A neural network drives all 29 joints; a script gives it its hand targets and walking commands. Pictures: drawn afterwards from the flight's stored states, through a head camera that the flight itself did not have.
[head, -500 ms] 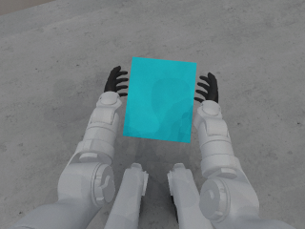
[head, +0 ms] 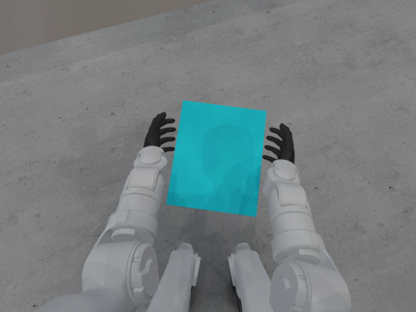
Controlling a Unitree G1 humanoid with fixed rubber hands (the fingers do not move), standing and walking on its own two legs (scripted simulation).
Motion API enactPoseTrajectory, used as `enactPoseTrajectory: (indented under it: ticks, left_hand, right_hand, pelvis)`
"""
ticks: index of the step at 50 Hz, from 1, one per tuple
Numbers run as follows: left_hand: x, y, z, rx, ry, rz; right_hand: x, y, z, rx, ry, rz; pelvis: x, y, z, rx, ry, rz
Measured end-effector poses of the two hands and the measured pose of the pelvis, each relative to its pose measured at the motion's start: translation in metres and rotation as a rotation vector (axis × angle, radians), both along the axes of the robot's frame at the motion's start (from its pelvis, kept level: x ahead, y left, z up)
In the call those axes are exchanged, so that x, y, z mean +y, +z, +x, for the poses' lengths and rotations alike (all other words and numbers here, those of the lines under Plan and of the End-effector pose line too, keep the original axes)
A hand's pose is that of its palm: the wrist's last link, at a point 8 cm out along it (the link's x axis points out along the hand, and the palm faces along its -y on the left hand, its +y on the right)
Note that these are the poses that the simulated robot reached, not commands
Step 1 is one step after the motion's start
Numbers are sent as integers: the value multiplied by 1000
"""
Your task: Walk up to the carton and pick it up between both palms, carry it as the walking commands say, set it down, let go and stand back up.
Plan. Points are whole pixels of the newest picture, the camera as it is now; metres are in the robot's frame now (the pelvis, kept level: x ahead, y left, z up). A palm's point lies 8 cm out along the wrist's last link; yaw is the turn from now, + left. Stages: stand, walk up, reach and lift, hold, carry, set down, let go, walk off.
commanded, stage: reach and lift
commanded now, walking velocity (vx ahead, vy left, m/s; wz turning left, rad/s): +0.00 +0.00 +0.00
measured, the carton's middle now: (216, 161) +0.43 +0.00 -0.14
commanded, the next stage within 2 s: none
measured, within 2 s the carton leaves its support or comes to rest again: neither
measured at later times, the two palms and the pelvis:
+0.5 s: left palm (153, 145) +0.39 +0.11 +0.03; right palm (307, 157) +0.37 -0.15 +0.03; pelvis +0.03 -0.01 +0.07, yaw +0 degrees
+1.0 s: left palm (135, 132) +0.38 +0.12 +0.11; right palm (324, 146) +0.36 -0.14 +0.11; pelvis +0.02 +0.00 +0.11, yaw +0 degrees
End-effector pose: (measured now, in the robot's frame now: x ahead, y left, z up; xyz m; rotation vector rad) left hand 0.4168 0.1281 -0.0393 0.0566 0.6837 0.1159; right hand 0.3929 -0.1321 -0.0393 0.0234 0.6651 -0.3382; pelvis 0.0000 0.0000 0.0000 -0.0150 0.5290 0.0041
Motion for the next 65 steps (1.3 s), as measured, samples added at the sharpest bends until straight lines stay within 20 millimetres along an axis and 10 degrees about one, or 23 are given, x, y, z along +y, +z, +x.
enactPoseTrajectory:
  ticks: [33, 65]
  left_hand:
    - [-10, 95, -35, -20, 15, -32]
    - [-29, 185, -45, -8, -36, -4]
  right_hand:
    - [-16, 102, -25, -12, 72, 21]
    - [-37, 191, -35, -2, 83, 13]
  pelvis:
    - [-12, 90, 24, -204, -17, 14]
    - [-11, 128, 55, -498, -24, 15]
